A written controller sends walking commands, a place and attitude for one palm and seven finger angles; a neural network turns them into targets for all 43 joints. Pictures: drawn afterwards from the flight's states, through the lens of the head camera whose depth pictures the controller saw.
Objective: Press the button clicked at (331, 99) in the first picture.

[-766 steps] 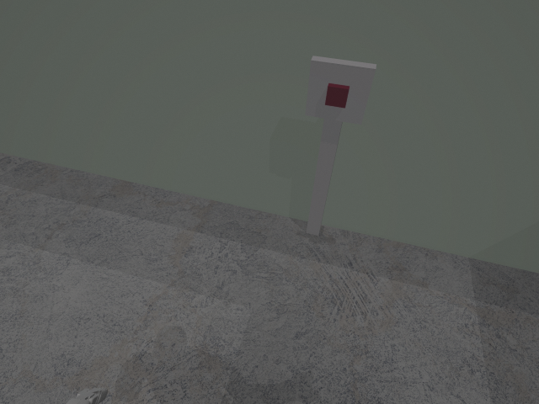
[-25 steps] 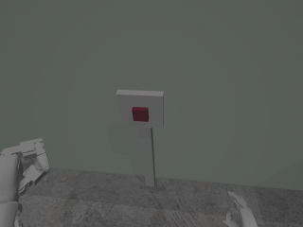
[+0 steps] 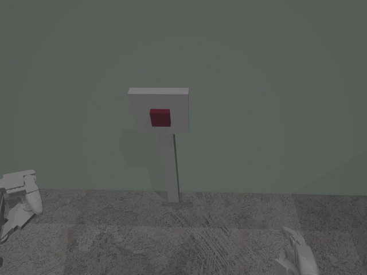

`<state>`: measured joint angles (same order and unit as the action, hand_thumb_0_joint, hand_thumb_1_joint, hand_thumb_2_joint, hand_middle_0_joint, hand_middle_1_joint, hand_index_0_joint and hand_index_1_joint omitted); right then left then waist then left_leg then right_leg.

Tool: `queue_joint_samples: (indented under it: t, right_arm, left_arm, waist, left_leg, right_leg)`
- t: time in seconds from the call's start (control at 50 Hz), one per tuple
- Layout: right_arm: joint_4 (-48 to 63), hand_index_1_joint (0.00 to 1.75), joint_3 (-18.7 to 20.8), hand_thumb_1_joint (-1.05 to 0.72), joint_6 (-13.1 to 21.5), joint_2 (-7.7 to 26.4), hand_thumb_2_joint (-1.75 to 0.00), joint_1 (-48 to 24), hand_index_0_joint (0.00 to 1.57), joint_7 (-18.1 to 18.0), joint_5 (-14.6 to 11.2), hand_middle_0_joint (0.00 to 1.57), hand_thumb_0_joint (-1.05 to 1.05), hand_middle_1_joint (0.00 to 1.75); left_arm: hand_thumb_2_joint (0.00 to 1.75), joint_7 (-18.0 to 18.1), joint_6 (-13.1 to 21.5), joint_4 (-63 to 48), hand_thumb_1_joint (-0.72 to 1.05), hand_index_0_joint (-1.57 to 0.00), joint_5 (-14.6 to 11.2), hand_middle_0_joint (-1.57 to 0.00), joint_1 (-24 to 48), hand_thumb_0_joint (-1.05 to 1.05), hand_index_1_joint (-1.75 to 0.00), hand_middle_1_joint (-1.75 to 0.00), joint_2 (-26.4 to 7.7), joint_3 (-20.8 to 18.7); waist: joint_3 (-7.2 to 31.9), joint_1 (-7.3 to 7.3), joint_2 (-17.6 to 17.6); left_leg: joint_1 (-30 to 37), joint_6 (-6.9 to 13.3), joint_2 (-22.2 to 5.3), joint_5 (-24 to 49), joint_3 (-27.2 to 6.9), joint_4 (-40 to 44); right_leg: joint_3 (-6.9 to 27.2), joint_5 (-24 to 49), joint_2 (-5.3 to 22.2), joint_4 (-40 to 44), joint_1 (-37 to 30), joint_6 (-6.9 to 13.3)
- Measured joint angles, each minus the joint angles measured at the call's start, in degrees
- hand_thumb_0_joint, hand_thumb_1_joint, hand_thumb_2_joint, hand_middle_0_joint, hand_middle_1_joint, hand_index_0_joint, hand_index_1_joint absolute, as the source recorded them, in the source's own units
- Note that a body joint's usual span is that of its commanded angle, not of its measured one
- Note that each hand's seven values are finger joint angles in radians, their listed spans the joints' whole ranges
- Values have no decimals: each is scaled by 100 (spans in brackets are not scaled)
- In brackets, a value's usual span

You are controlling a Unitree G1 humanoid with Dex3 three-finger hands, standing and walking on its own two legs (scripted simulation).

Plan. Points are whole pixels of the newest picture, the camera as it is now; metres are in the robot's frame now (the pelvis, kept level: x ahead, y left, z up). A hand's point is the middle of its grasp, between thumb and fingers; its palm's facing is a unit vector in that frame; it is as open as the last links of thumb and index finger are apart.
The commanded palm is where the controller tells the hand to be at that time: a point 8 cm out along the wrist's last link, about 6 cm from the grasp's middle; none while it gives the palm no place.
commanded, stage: step back with the hand held close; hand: left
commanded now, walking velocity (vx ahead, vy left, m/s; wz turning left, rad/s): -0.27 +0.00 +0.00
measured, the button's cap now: (160, 117) +0.57 +0.12 -0.03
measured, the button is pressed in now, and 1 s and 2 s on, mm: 0 0 0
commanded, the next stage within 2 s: stop stepping back and stand still in 0.92 s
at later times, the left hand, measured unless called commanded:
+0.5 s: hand (0, 249) +0.13 +0.25 +0.16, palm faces +0.40 -0.77 -0.50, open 3.1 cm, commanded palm +0.06 +0.29 +0.17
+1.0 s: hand out of the picture +0.01 +0.26 +0.16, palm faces +0.48 -0.72 -0.50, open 3.1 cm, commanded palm -0.06 +0.29 +0.17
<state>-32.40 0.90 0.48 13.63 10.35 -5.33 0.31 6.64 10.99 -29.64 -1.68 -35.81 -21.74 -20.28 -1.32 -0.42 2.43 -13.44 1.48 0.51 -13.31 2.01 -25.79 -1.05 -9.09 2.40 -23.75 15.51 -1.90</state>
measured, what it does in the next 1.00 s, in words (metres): walks backwards: right foot, then right foot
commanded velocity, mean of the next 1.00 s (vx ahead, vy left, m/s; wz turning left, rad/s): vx -0.35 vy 0.00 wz -0.05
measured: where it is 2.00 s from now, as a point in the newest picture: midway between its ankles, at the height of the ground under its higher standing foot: outside the picture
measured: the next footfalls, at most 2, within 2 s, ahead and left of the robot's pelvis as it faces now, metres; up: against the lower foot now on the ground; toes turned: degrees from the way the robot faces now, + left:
right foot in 0.50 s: -0.01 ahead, -0.12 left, +0.00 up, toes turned +6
right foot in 0.96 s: -0.13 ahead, -0.11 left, +0.00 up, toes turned +14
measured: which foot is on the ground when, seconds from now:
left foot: down 0.00-0.98, up 1.00-1.00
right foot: down 0.00-0.42, up 0.44-0.48, down 0.50-0.82, up 0.84-0.94, down 0.96-1.00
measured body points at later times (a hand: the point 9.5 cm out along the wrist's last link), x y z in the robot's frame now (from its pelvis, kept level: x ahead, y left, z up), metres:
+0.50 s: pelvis -0.06 +0.01 -0.01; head -0.04 +0.02 +0.44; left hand +0.10 +0.29 +0.19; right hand +0.10 -0.23 -0.09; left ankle +0.00 +0.10 -0.74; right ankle -0.03 -0.13 -0.73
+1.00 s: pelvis -0.15 -0.01 -0.02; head -0.13 +0.01 +0.43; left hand -0.02 +0.30 +0.19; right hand +0.06 -0.22 -0.09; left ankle -0.01 +0.11 -0.73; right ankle -0.17 -0.12 -0.74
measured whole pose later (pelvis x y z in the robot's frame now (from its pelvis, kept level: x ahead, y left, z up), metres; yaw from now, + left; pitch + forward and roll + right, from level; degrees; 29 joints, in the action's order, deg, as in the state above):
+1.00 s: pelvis -0.15 -0.01 -0.02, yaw +8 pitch +3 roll -2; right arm -34.1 1.1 6.0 12.6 10.1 -3.4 1.7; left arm 7.7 17.5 -33.6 -0.9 -34.4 -23.8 -24.8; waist 0.5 -0.2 0.6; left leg -33.8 1.0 -2.1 -9.0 2.8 -33.1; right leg 4.6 -22.5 -6.0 -33.6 16.3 2.1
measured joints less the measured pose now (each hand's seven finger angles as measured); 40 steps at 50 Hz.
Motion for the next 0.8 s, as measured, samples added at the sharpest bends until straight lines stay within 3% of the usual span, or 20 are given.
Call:
queue_joint_samples:
  t: [0.34, 0.42, 0.5, 0.6, 0.7, 0.8]
  right_arm:
    - [58, 30, -93, -90, 207, -86, -90, 39, 20, 23, 12, 20, 1, 30]
    - [-16, 30, -78, -90, 248, -60, -90, 133, 20, -45, 24, 20, 1, 30]
    - [-13, 30, -70, -90, 370, -163, -90, 365, 20, -63, 37, 20, 1, 30]
    - [-128, 30, -104, -90, 506, -186, -90, 152, 20, 61, 91, 20, 1, 30]
    - [-179, 30, -54, -90, 412, -152, -90, -183, 20, 116, 55, 20, 1, 30]
    - [32, 30, -34, -90, 391, -136, -90, -179, 20, 74, 44, 20, 1, 30]
  left_arm:
    - [90, 207, 256, -251, 89, -130, 155, -131, 75, 2, -149, -150, 111, -19]
    - [90, 271, 307, -241, 89, -131, 202, -131, 125, 2, -149, -150, 81, -27]
    - [90, 240, 333, -279, 89, -131, 304, -131, 171, 2, -149, -150, -119, -178]
    - [90, 195, 535, -370, 89, -130, 209, -131, 95, 2, -150, -150, -138, -429]
    - [90, 79, 478, -399, 89, -130, 119, -131, 120, 2, -149, -150, -130, -103]
    - [90, 17, 565, -453, 89, -130, 141, -131, -22, 2, -149, -150, -332, -230]
  waist:
    - [20, -22, -114]
    - [12, 49, -136]
    - [70, 196, -165]
    - [44, 34, -241]
    - [-116, 55, -163]
    - [-55, 106, -133]
  left_leg:
    - [-802, 43, -84, -19, -48, -812]
    - [-877, 90, -82, 74, -86, -808]
    - [-953, 101, -12, 233, -326, -704]
    - [-1276, 16, -50, 307, -230, -815]
    - [-1245, 29, -80, 623, -240, -559]
    - [-1333, 107, -92, 640, -262, -587]
  right_leg:
    - [-25, 232, -80, -365, 588, 14]
    - [36, -158, -144, -497, 683, 0]
    - [188, -171, -432, -1246, 545, 28]
    - [410, -639, -528, -831, 418, 132]
    - [403, -276, -551, -607, 407, 97]
    - [382, -172, -571, -580, 464, 62]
